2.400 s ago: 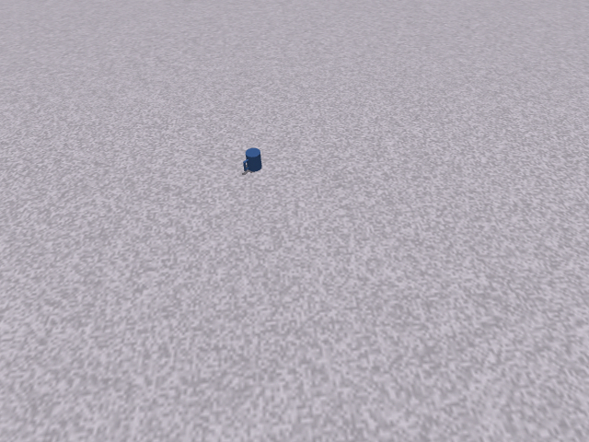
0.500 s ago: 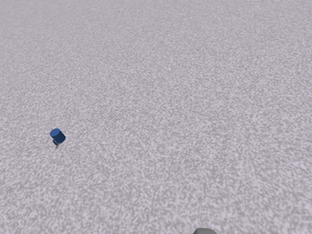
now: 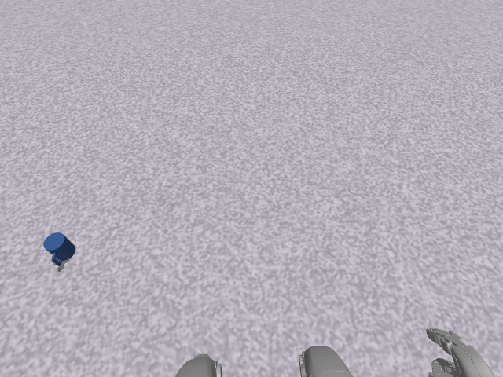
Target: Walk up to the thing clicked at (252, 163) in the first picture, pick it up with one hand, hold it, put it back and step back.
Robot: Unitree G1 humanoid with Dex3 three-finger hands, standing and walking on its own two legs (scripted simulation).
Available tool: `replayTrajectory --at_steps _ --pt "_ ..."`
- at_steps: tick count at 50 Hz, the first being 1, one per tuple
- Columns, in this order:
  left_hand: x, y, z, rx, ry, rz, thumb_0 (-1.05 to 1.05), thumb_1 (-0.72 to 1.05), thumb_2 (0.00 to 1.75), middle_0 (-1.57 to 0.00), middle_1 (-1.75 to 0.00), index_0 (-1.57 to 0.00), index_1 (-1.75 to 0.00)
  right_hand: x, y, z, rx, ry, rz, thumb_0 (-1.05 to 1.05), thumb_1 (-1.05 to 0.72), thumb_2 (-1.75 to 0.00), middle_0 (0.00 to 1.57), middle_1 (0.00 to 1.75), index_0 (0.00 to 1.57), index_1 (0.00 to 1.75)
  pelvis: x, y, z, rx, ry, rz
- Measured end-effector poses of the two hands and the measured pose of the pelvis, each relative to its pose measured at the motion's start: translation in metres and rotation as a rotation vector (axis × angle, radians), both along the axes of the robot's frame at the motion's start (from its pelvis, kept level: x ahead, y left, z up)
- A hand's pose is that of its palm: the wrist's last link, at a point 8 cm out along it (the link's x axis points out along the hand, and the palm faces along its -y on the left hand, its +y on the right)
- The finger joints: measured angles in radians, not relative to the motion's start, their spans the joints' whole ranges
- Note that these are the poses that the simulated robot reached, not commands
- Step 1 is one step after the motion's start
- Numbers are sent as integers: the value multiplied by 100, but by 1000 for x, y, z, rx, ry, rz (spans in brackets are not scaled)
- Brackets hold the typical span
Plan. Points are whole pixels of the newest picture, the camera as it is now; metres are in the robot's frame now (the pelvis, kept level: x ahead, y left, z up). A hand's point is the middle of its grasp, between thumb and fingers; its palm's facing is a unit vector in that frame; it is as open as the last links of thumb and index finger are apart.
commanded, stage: walk up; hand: left
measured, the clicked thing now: (59, 250) +0.67 +0.77 -0.69
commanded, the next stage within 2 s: none
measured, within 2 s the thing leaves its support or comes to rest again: neither
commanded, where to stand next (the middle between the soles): +0.24 +0.84 m, yaw -39 degrees
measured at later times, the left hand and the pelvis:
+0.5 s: hand out of the picture +0.22 +0.50 -0.10, palm faces -0.20 -0.76 -0.62, open 7.4 cm; pelvis +0.10 +0.19 -0.01, yaw -11 degrees
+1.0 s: hand out of the picture +0.30 +0.69 -0.11, palm faces -0.32 -0.74 -0.59, open 7.4 cm; pelvis +0.13 +0.43 -0.01, yaw -20 degrees
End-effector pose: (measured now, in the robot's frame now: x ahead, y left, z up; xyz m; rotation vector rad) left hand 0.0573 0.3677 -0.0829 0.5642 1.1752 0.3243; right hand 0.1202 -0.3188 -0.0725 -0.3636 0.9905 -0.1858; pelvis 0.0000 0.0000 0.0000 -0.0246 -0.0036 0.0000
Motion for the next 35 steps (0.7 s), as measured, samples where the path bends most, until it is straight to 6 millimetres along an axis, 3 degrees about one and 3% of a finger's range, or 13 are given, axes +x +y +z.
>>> replayTrajectory --at_steps 7,11,16,22,27,31,35 --pt "62 30 23 -10 49 -114 1 91 90 -21 -30 -20 -30 -56 43 -9 27 143 -152 1 -90 -89 20 30 20 30 36 48 17 20 10 -69" --pt "92 48 30 17 19 -159 1 90 90 -21 -30 -21 -30 -67 62 -30 48 187 -212 1 -90 -89 20 30 20 30 56 72 8 21 8 -101" --pt "111 85 32 59 -57 -147 0 90 90 -21 -30 -21 -30 -42 96 -50 63 208 -199 1 -90 -89 20 30 20 30 69 105 -4 -32 -15 -131" --pt "138 132 36 51 -68 -201 1 90 90 -21 -30 -21 -30 8 143 -41 73 110 -164 1 -90 -89 20 30 20 30 86 160 -2 -15 -5 -170" --pt "173 195 23 51 -69 -270 1 90 90 -21 -30 -21 -30 38 183 -32 9 39 -169 1 -90 -89 20 30 20 30 104 223 -16 1 19 -214" --pt "203 245 8 68 -44 -268 1 90 90 -21 -30 -21 -30 38 228 -27 -39 2 -204 1 -90 -89 20 30 20 30 115 269 -22 6 6 -254" --pt "234 262 9 30 -47 -293 1 90 90 -21 -30 -21 -30 16 276 -19 -19 34 -278 1 -90 -89 20 30 20 30 122 298 -9 -8 2 -273"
